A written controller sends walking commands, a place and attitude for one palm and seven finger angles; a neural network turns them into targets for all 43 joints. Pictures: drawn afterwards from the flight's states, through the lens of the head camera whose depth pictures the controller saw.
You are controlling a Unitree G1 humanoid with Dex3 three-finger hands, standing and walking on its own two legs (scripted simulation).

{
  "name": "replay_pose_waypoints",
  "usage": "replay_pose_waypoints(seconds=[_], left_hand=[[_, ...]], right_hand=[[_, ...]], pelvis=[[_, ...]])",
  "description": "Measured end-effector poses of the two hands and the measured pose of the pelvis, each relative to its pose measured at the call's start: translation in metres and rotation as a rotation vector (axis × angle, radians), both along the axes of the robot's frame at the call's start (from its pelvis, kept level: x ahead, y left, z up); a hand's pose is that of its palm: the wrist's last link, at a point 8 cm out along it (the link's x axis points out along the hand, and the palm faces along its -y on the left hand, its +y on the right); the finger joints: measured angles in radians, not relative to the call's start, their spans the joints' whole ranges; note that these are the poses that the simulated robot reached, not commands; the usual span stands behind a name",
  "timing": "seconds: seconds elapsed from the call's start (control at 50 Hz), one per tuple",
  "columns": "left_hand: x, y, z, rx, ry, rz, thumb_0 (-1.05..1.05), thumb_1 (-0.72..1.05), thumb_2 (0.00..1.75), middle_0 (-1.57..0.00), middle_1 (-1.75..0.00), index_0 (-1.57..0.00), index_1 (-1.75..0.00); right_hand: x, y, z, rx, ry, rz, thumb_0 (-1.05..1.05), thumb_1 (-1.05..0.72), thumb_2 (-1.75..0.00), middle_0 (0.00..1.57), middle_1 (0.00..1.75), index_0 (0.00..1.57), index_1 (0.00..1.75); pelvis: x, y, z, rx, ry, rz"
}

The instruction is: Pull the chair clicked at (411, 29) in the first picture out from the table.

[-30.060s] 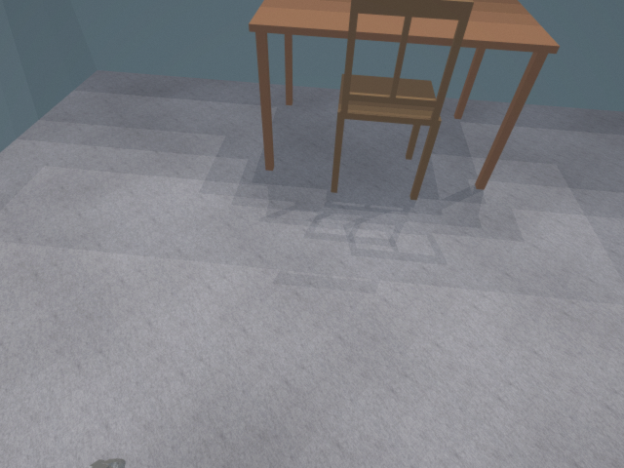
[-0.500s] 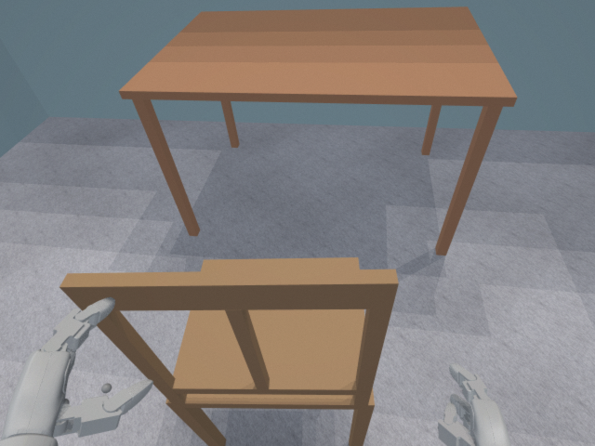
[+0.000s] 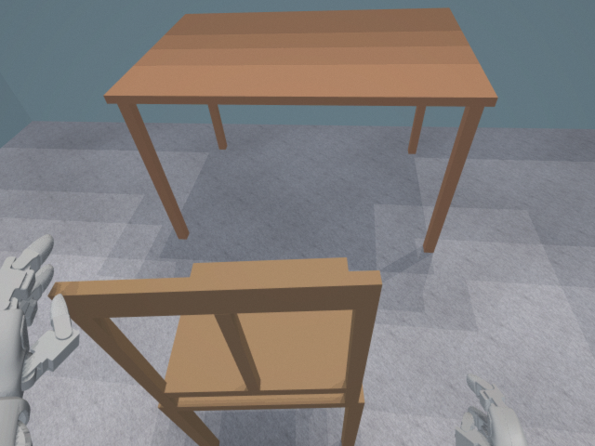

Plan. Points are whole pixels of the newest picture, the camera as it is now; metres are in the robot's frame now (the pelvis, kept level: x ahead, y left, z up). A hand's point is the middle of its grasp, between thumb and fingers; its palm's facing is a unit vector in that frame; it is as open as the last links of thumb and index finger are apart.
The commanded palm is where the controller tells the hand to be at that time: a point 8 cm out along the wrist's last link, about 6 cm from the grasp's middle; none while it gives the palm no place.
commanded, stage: draw the hand back to the body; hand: left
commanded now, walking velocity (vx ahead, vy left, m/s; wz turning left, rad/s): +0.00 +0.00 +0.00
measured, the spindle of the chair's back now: (241, 353) +0.28 +0.14 -0.09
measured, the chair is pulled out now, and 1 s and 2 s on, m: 0.67 0.67 0.67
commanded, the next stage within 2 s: step back with the hand held close in 0.10 s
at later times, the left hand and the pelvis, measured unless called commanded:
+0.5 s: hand (33, 334) +0.18 +0.29 +0.15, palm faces +0.35 -0.77 -0.53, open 7.4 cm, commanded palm +0.12 +0.33 +0.18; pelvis -0.03 +0.03 +0.00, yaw -1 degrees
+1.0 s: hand out of the picture +0.11 +0.30 +0.15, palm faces +0.43 -0.77 -0.48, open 7.4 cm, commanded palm +0.05 +0.33 +0.18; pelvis -0.09 +0.03 -0.01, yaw +0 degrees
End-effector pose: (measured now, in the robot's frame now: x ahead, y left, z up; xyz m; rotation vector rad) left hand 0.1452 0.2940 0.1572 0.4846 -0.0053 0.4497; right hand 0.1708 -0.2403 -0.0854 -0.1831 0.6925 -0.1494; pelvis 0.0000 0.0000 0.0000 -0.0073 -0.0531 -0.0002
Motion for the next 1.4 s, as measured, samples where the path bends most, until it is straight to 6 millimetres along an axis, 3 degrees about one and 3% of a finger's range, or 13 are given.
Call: replay_pose_waypoints(seconds=[0.14, 0.26, 0.44, 0.62, 0.86, 0.96, 1.06, 1.16, 1.28, 1.4], left_hand=[[-0.004, 0.012, 0.030, 0.076, -0.115, 0.017, 0.02, 0.88, 0.90, -0.21, -0.30, -0.21, -0.30], [0.001, 0.025, 0.015, 0.026, -0.075, 0.033, 0.01, 0.89, 0.90, -0.21, -0.30, -0.21, -0.30], [0.003, 0.030, 0.021, 0.094, -0.062, -0.081, 0.02, 0.89, 0.90, -0.21, -0.30, -0.21, -0.30], [-0.025, 0.039, 0.016, 0.128, -0.012, -0.083, 0.02, 0.89, 0.90, -0.21, -0.30, -0.21, -0.30], [-0.059, 0.023, 0.015, 0.077, -0.133, -0.047, 0.02, 0.89, 0.90, -0.21, -0.30, -0.21, -0.30], [-0.071, 0.035, 0.008, 0.083, -0.114, -0.062, 0.02, 0.89, 0.90, -0.21, -0.30, -0.21, -0.30], [-0.084, 0.046, 0.019, 0.151, -0.145, -0.051, 0.02, 0.89, 0.90, -0.21, -0.30, -0.21, -0.30], [-0.099, 0.038, 0.029, 0.204, -0.213, -0.069, 0.02, 0.89, 0.90, -0.21, -0.30, -0.21, -0.30], [-0.114, 0.024, 0.027, 0.221, -0.219, -0.051, 0.02, 0.89, 0.90, -0.21, -0.30, -0.21, -0.30], [-0.122, 0.020, 0.030, 0.179, -0.227, -0.055, 0.01, 0.88, 0.90, -0.21, -0.30, -0.21, -0.30]], right_hand=[[-0.002, 0.012, 0.000, 0.009, -0.006, -0.003, 0.01, -0.91, -0.90, 0.20, 0.30, 0.20, 0.30], [0.000, 0.030, 0.001, 0.046, -0.013, 0.005, 0.01, -0.91, -0.90, 0.20, 0.30, 0.20, 0.30], [-0.014, 0.041, 0.005, 0.020, 0.040, -0.001, 0.01, -0.90, -0.90, 0.20, 0.30, 0.20, 0.30], [-0.037, 0.044, 0.001, 0.002, 0.080, -0.034, 0.01, -0.90, -0.90, 0.20, 0.30, 0.20, 0.30], [-0.067, 0.030, 0.001, -0.016, 0.031, -0.016, 0.01, -0.90, -0.90, 0.20, 0.30, 0.20, 0.30], [-0.092, 0.024, 0.004, -0.065, 0.053, -0.049, 0.01, -0.90, -0.90, 0.20, 0.30, 0.20, 0.30], [-0.111, 0.028, 0.008, -0.075, 0.051, -0.049, 0.01, -0.91, -0.90, 0.20, 0.30, 0.20, 0.30], [-0.118, 0.033, -0.002, -0.063, 0.053, -0.001, 0.01, -0.90, -0.90, 0.20, 0.30, 0.20, 0.30], [-0.117, 0.034, -0.017, -0.017, 0.044, 0.045, 0.01, -0.90, -0.90, 0.20, 0.30, 0.20, 0.30], [-0.122, 0.029, -0.013, -0.045, 0.093, 0.059, 0.01, -0.90, -0.90, 0.20, 0.30, 0.20, 0.30]], pelvis=[[-0.001, 0.008, 0.001, -0.004, -0.012, -0.001], [-0.006, 0.016, 0.002, -0.004, -0.010, -0.007], [-0.022, 0.030, 0.003, -0.005, 0.040, -0.018], [-0.038, 0.034, 0.000, 0.006, 0.055, -0.019], [-0.072, 0.022, -0.009, -0.018, 0.051, -0.003], [-0.086, 0.029, -0.010, -0.020, 0.049, -0.008], [-0.094, 0.030, -0.010, -0.031, 0.057, 0.023], [-0.105, 0.025, -0.015, -0.030, 0.050, 0.026], [-0.114, 0.011, -0.021, -0.025, 0.049, 0.048], [-0.122, 0.015, -0.013, 0.005, 0.073, 0.064]])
